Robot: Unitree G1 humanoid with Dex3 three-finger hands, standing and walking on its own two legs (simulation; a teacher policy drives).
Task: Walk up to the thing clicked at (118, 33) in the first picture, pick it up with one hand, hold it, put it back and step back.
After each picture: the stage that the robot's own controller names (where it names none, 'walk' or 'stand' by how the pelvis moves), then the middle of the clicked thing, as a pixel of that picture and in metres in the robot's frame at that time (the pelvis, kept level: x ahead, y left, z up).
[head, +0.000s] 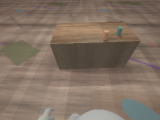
stand; (119, 31) +1.23 -0.30 -0.11
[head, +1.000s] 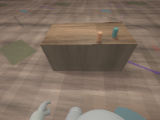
walk; (115, 32) +1.11 -0.19 -0.07
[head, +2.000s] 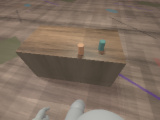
walk; (101, 45) +0.79 +0.01 -0.09
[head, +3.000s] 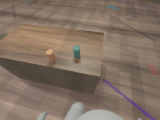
stand; (76, 52) +0.58 +0.23 -0.08
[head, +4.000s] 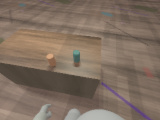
stand; (76, 56) +0.58 +0.19 -0.09
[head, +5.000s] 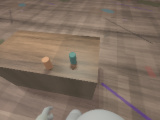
stand; (72, 58) +0.54 +0.23 -0.10
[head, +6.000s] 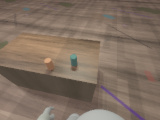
stand; (73, 60) +0.56 +0.22 -0.11
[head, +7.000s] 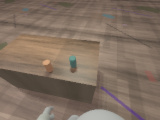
stand; (73, 61) +0.54 +0.23 -0.11
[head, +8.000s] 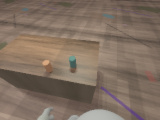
stand; (72, 62) +0.54 +0.23 -0.11
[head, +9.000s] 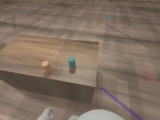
rise first; (72, 62) +0.53 +0.24 -0.11
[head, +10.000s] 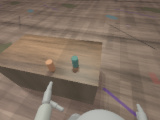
rise first; (75, 61) +0.54 +0.23 -0.11
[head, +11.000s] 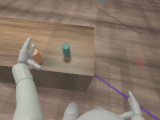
go down; (66, 50) +0.56 +0.21 -0.06
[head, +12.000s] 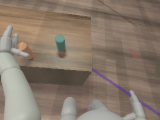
go down; (60, 43) +0.56 +0.22 -0.03
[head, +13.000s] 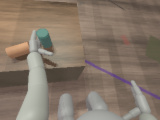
close in; (45, 38) +0.56 +0.24 +0.01
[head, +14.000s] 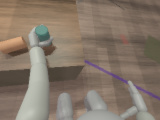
close; (44, 36) +0.56 +0.23 +0.02
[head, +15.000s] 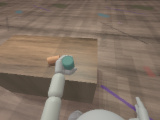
lift; (69, 65) +0.34 +0.17 +0.12
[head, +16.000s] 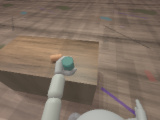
hold; (69, 66) +0.33 +0.17 +0.12
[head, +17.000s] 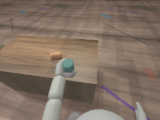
hold; (69, 68) +0.33 +0.17 +0.10
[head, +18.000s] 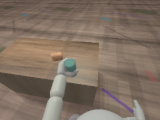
hold; (71, 68) +0.33 +0.16 +0.10
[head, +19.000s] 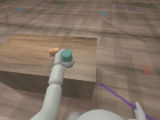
crouch; (67, 59) +0.39 +0.19 +0.11
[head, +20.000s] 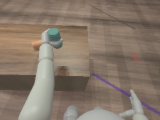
lower; (55, 38) +0.52 +0.22 +0.12
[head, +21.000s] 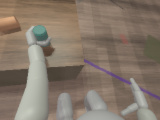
lower; (42, 36) +0.55 +0.23 +0.02
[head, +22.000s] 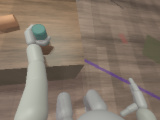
lower; (41, 35) +0.55 +0.24 +0.02
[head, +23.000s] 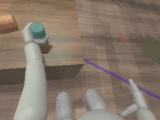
lower; (39, 34) +0.56 +0.24 +0.03
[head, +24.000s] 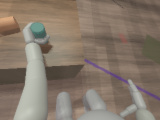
lower; (40, 34) +0.56 +0.24 +0.02
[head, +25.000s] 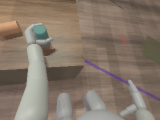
open; (42, 36) +0.55 +0.24 +0.02
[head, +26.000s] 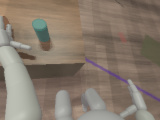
rise; (42, 31) +0.55 +0.24 +0.02
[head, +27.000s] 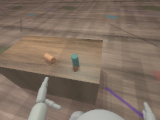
sink last; (75, 60) +0.54 +0.23 -0.06
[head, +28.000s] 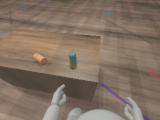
stand; (72, 57) +0.53 +0.22 -0.05
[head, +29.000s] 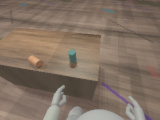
stand; (72, 56) +0.54 +0.22 -0.04
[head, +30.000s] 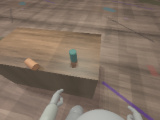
stand; (73, 55) +0.54 +0.21 -0.05
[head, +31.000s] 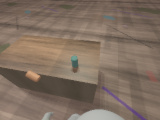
stand; (74, 61) +0.55 +0.22 -0.11
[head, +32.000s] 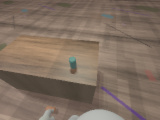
stand; (72, 62) +0.53 +0.23 -0.11
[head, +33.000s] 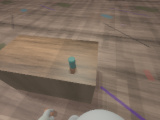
stand; (72, 62) +0.53 +0.23 -0.11
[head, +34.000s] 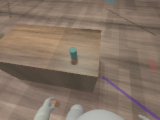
walk; (73, 53) +0.56 +0.22 -0.10
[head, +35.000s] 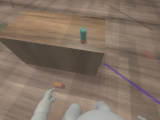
walk; (83, 34) +0.80 +0.17 -0.08
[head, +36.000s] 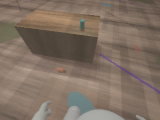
stand; (82, 24) +1.16 +0.25 -0.09
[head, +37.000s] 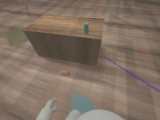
stand; (86, 27) +1.17 +0.19 -0.09
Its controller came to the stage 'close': yes
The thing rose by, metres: 0.21
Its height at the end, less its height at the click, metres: +0.00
